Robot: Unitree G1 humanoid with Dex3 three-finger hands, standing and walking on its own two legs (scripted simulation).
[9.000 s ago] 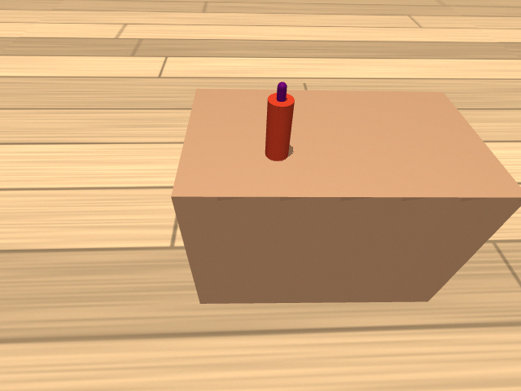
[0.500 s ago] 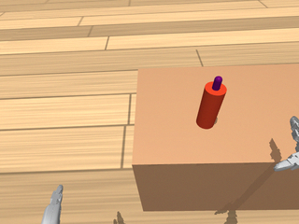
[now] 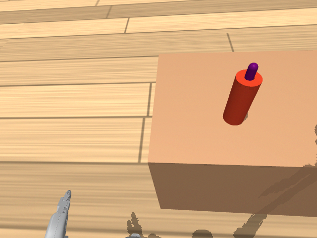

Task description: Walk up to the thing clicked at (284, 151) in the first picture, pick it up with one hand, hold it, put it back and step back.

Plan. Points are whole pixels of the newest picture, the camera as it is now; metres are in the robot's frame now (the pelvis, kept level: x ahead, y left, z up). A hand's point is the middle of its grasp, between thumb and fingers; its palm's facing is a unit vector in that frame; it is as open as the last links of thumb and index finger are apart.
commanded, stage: go down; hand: right
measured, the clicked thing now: (242, 94) +0.54 -0.20 +0.03
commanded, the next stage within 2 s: approach in 1.52 s
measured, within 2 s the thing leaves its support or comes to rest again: neither
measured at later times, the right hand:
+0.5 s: hand out of the picture +0.42 -0.39 +0.11, palm faces +0.23 +0.97 +0.02, open 17.5 cm
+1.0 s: hand out of the picture +0.43 -0.40 +0.11, palm faces +0.25 +0.97 +0.02, open 17.6 cm
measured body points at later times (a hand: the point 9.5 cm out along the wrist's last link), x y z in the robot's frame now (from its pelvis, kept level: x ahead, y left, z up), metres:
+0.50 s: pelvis +0.01 +0.00 -0.01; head +0.09 -0.05 +0.43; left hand +0.15 +0.26 -0.05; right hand +0.40 -0.44 +0.11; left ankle +0.03 +0.15 -0.70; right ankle +0.00 -0.13 -0.70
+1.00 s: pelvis +0.00 +0.00 -0.02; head +0.10 -0.05 +0.41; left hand +0.15 +0.27 -0.06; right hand +0.41 -0.45 +0.11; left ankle +0.03 +0.15 -0.70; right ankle +0.00 -0.13 -0.70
